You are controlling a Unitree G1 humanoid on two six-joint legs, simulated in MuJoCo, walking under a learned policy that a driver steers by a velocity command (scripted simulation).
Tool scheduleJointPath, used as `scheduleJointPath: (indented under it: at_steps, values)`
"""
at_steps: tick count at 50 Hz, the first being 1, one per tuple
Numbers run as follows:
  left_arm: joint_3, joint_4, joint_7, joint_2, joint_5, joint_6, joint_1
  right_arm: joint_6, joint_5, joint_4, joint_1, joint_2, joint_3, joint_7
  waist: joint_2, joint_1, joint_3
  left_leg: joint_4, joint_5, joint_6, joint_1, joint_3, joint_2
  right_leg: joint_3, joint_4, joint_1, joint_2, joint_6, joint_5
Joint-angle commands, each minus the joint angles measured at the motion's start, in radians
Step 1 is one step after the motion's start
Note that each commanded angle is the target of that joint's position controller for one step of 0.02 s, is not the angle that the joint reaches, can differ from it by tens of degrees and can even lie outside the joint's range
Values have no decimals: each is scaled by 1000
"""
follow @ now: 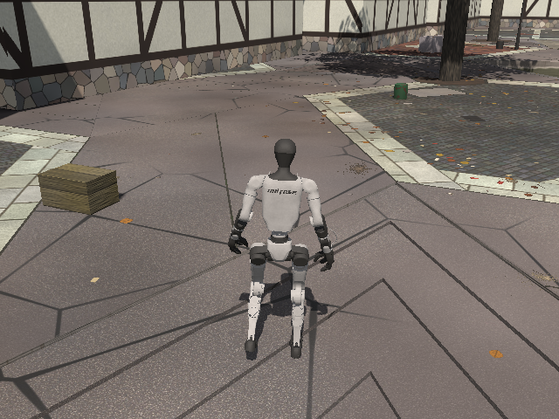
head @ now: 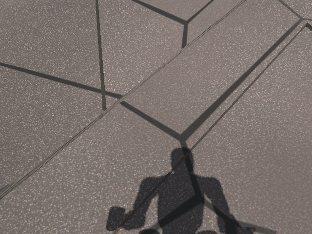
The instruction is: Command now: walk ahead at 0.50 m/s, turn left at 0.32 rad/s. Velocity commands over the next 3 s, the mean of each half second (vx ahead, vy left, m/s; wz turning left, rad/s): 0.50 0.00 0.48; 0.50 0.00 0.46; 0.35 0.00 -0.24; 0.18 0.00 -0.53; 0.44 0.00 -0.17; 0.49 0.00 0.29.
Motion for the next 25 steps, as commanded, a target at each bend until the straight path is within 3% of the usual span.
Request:
scheduleJointPath:
  at_steps: [1,4,7,10,13,15,17,18,19,20,21,22,23,24,25]
  values:
    - [28,-14,3,96,9,-23,44,4,-3,-103,-64,-78,-24,-10,-189,27,-11,89,109,-2,-345,-29,70,262,-256,299,-285,-162,217]
    - [29,17,17,93,18,-39,63,30,-8,-123,-93,-22,-18,2,-154,15,25,63,198,-3,-344,-5,59,118,-302,242,-270,-160,332]
    - [35,32,34,117,25,-35,62,39,-19,-179,-181,-8,-13,12,-135,15,60,-109,262,-10,-353,34,47,26,-336,231,-264,-161,360]
    - [48,51,42,152,18,-32,81,41,-25,-219,-264,4,-9,31,-121,34,69,-275,313,13,-309,97,39,-51,-353,274,-273,-154,398]
    - [57,65,40,169,5,-25,72,43,-17,-249,-309,-2,-13,47,-111,23,80,-401,286,68,-253,139,33,-116,-334,352,-280,-138,533]
    - [67,66,35,200,-6,-17,45,51,-17,-255,-268,-35,-31,42,-151,-20,31,-436,207,108,-124,195,-12,-156,-232,396,-277,-124,919]
    - [84,59,30,246,-34,-8,-2,71,-19,-232,-96,-106,-68,25,-191,-116,-56,-457,128,143,108,227,-70,-168,-12,383,-276,-100,1221]
    - [86,46,25,249,-46,-8,-46,80,-22,-191,58,-152,-96,16,-142,-199,-117,-581,208,174,332,236,-102,-181,199,308,-237,-79,1194]
    - [70,30,29,202,-25,-14,-59,84,-18,-134,182,-188,-121,5,10,-250,-116,-669,230,225,591,129,-86,-163,560,39,-137,-52,643]
    - [24,-8,18,30,16,-37,3,60,-16,-153,92,-222,-102,1,231,-77,-91,-742,164,366,732,-343,116,-64,877,-380,29,-35,-170]
    - [24,-49,3,88,-18,-82,-27,30,-25,-204,60,-195,-87,8,187,-80,-207,-977,-125,484,730,-726,258,146,1012,-503,56,-57,-164]
    - [38,-64,-6,149,-49,-105,-78,7,-24,-211,18,-137,-72,13,55,-67,-86,-1040,-198,437,616,-697,280,171,950,-556,-4,-81,-52]
    - [36,-63,0,146,-39,-110,-79,-7,-19,-213,-20,-108,-62,19,-65,-25,-15,-1036,-129,383,492,-607,248,172,859,-504,-49,-84,34]
    - [35,-53,12,132,-19,-104,-69,-14,-21,-218,-65,-104,-57,22,-105,15,27,-1038,-6,346,380,-510,206,163,779,-437,-77,-67,62]
    - [39,-53,18,133,0,-91,-67,-18,-28,-222,-91,-88,-50,14,-101,34,32,-1047,95,319,313,-422,165,165,720,-371,-97,-50,89]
